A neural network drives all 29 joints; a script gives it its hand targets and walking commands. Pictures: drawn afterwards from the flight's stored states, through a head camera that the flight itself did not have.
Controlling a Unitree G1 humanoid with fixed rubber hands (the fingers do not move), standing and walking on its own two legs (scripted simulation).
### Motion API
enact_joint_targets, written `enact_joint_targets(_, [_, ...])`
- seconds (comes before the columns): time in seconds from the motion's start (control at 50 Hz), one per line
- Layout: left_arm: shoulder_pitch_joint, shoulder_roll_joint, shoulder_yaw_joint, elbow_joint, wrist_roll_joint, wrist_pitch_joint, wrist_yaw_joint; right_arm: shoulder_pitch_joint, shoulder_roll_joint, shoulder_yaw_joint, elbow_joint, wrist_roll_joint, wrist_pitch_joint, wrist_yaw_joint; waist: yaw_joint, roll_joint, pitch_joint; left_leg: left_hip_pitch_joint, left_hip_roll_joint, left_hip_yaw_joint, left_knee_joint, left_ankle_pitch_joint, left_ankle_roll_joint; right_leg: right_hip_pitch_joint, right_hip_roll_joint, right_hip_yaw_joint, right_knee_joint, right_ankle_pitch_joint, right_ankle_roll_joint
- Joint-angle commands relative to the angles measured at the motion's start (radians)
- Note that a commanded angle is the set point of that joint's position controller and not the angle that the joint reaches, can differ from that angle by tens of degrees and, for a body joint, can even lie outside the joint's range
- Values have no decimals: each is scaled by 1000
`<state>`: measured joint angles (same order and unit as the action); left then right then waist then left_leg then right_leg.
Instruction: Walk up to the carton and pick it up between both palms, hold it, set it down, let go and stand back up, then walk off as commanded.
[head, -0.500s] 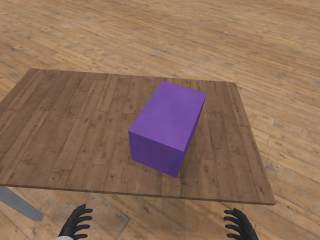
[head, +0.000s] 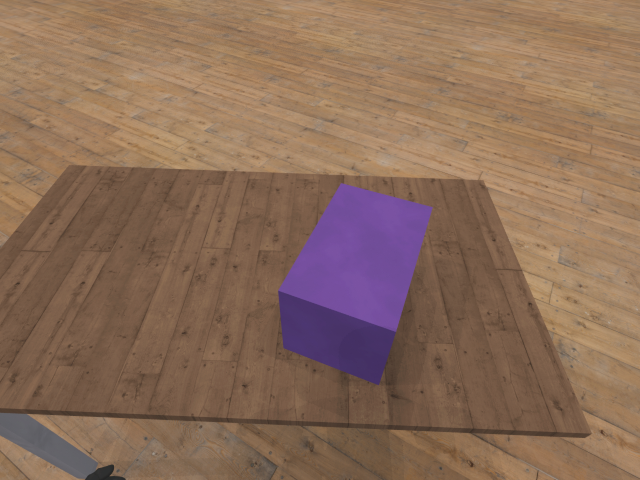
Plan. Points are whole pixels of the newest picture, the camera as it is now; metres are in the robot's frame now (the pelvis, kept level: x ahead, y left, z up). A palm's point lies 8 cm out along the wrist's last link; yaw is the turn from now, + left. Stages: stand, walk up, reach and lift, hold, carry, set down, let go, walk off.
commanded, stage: stand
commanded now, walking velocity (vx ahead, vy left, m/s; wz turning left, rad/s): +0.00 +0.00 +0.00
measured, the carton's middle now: (358, 277) +0.47 -0.07 -0.06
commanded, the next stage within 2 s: walk off in 0.36 s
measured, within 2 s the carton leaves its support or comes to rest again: neither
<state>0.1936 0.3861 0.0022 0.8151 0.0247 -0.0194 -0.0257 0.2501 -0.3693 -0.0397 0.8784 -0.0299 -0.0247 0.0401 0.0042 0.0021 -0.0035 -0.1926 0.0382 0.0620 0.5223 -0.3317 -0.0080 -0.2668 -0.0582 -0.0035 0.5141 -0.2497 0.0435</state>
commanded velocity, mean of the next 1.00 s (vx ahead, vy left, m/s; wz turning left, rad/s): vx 0.00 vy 0.00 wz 0.00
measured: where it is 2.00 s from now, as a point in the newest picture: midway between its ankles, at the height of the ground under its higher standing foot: outside the picture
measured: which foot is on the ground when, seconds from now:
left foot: down 0.00-0.74, up 0.76-0.92, down 0.94-1.00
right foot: down 0.00-0.94, up 0.96-1.00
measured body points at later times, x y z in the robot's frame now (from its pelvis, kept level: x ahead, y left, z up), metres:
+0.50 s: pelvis -0.01 +0.00 +0.01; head -0.01 +0.00 +0.46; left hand +0.07 +0.31 -0.11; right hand +0.09 -0.30 -0.11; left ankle -0.03 +0.12 -0.73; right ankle +0.01 -0.15 -0.73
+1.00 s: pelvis -0.13 +0.03 -0.03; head -0.08 +0.05 +0.41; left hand +0.02 +0.36 -0.15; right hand -0.08 -0.31 -0.12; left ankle -0.14 +0.14 -0.74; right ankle -0.01 -0.13 -0.71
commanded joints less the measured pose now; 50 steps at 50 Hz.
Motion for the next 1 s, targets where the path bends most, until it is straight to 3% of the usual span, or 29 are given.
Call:
enact_joint_targets(0.0, [-35, 186, 24, -26, -13, -12, 23, -65, -199, -32, -17, 15, -25, -20, 0, 46, -21, -1, 102, -98, -134, 445, 40, 105, -63, 19, -29, 350, -88])
enact_joint_targets(0.04, [-24, 158, 19, -3, -6, -10, 25, -84, -225, -38, 9, 6, -18, -31, 4, 72, -25, 38, 90, -79, -116, 557, 44, 94, -49, 7, -40, 390, -84])
enact_joint_targets(0.08, [-16, 175, 20, 21, -8, -11, 30, -74, -229, -32, 25, 6, -12, -35, -1, 104, -28, 44, 80, -68, -138, 543, 36, 103, -46, 13, -61, 379, -78])
enact_joint_targets(0.1, [-34, 185, 24, 27, 4, -11, 33, -55, -211, -25, 22, 17, -17, -38, -16, 48, -56, 75, 94, -71, -137, 533, 37, 137, -52, -8, -55, 396, -81])
enact_joint_targets(0.2, [-69, 180, 11, 56, -7, -12, 37, -140, -192, -11, 40, 17, 0, -33, 1, 39, -53, 104, 103, -100, -162, 496, 45, 138, -60, 16, -94, 334, -74])
enact_joint_targets(0.3, [-71, 160, -1, 106, -6, -7, 27, -180, -221, -9, 83, 14, -9, -39, -8, 87, -25, 86, 82, -71, -187, 460, 23, 133, -58, 13, -127, 346, -58])
enact_joint_targets(0.34, [-31, 176, 10, 118, -9, -6, 36, -141, -216, -10, 106, 16, -10, -34, 6, 10, -11, 65, 88, -96, -215, 355, 24, 149, -58, 33, -136, 275, -70])
enact_joint_targets(0.38, [-41, 172, 3, 118, -2, -10, 36, -141, -220, -10, 120, 19, -12, -34, 6, 28, -29, 62, 84, -101, -235, 278, 26, 160, -72, 35, -159, 240, -60])
enact_joint_targets(0.44, [-86, 187, 3, 120, -3, -21, 41, -174, -191, -7, 129, 23, -4, -35, -2, -52, 28, 48, 83, -92, -237, 256, 32, 128, -80, 45, -181, 274, -58])
enact_joint_targets(0.48, [-54, 208, 6, 156, -10, -19, 40, -157, -196, 1, 141, 20, -1, -31, -13, -4, -18, 84, 84, -95, -239, 220, 33, 141, -88, 56, -197, 221, -71])
enact_joint_targets(0.5, [-42, 210, 13, 164, -6, -15, 38, -149, -224, -8, 145, 22, -6, -27, -5, -28, 9, 46, 75, -84, -223, 199, 34, 143, -85, 48, -227, 227, -58])
enact_joint_targets(0.52, [-63, 207, 12, 169, -12, -15, 39, -162, -215, -2, 147, 16, -3, -29, -18, -22, 6, 51, 80, -86, -241, 167, 34, 147, -89, 57, -223, 203, -64])
enact_joint_targets(0.54, [-43, 223, 71, 124, -30, 9, 29, -148, -243, -53, 55, 37, 19, -30, -17, -21, 100, -47, 40, -113, -72, 457, 64, 47, -65, 67, -82, 476, -104])
enact_joint_targets(0.62, [-7, 215, 86, 76, -26, 15, 35, -103, -210, -57, 24, 45, 39, -33, -13, -40, 5, 24, 9, -72, 53, 502, 71, 43, -92, 81, -48, 555, -171])
enact_joint_targets(0.64, [6, 236, 93, 64, -22, 14, 35, -102, -219, -64, -8, 44, 47, -34, -6, -58, -5, 7, -1, -75, 101, 466, 81, 29, -98, 91, -36, 558, -185])
enact_joint_targets(0.7, [-7, 273, 125, 7, 8, 18, 40, -56, -217, -72, -79, 40, 72, -38, 3, -255, -52, -70, -97, -67, 423, -187, 51, 25, -263, 294, -156, 472, -313])
enact_joint_targets(0.72, [-27, 291, 135, -5, 16, 19, 46, -33, -204, -75, -91, 29, 78, -40, 9, -267, -53, -109, -105, -100, 492, -279, 49, 4, -281, 370, -174, 396, -334])
enact_joint_targets(0.74, [-56, 316, 135, -26, 23, 20, 50, -23, -202, -84, -91, 23, 85, -39, -2, -249, -48, -130, -78, -135, 487, -289, 56, 3, -294, 367, -165, 316, -335])
enact_joint_targets(0.78, [-133, 285, 128, -80, 19, 29, 48, 39, -233, -97, -89, 31, 83, -30, -43, -263, -72, -34, -51, -160, 505, -260, 74, -116, -271, 235, -86, 331, -323])
enact_joint_targets(0.8, [-140, 259, 128, -79, 13, 27, 45, 52, -205, -97, -94, 33, 88, -27, -56, -207, -78, -24, -61, -155, 409, -200, 76, -79, -225, 221, -36, 379, -290])
enact_joint_targets(0.82, [-180, 263, 123, -106, 15, 38, 48, 89, -210, -96, -84, 34, 83, -27, -62, -239, -90, -24, -54, -178, 323, -146, 65, -84, -184, 165, 37, 366, -252])
enact_joint_targets(0.84, [-183, 247, 118, -117, 12, 48, 46, 119, -217, -101, -73, 25, 77, -28, -73, -172, -80, -21, -59, -186, 133, -33, 56, -80, -118, 161, 118, 303, -212])
enact_joint_targets(0.86, [-163, 245, 118, -124, -9, 56, 50, 126, -253, -99, -84, 12, 69, -34, -76, 7, -51, 30, 37, -340, -96, 133, 53, -163, -27, 141, 295, 136, -139])
enact_joint_targets(0.88, [-156, 205, 102, -133, -16, 68, 59, 84, -320, -109, -91, -7, 57, -45, -54, 223, -4, 29, 196, -589, -148, 422, 81, -310, 131, 98, 502, -227, -87])
enact_joint_targets(0.9, [-91, 204, 94, -113, -25, 86, 67, 24, -358, -120, -138, -8, 55, -51, -26, 183, 18, 14, 268, -638, -106, 520, 118, -357, 168, 151, 643, -297, -79])
enact_joint_targets(0.92, [-67, 198, 97, -105, -31, 93, 67, -29, -341, -112, -144, -12, 46, -66, -4, 156, 63, -59, 266, -584, -108, 490, 124, -336, 152, 175, 677, -265, -82])
enact_joint_targets(0.94, [-50, 206, 101, -101, -30, 100, 60, -73, -358, -103, -145, -1, 47, -70, 13, 119, 71, -166, 270, -527, -130, 422, 182, -270, 151, 178, 725, -264, -75])
enact_joint_targets(0.96, [-36, 215, 110, -91, -18, 99, 62, -91, -368, -103, -163, -6, 58, -66, 2, 218, 105, -297, 273, -593, -179, 305, 205, -210, 168, 201, 776, -284, -68])
enact_joint_targets(0.98, [-31, 239, 118, -71, -16, 95, 67, -154, -347, -101, -186, -17, 56, -72, 26, 205, 156, -304, 250, -586, -164, 255, 222, -217, 191, 224, 820, -254, -70])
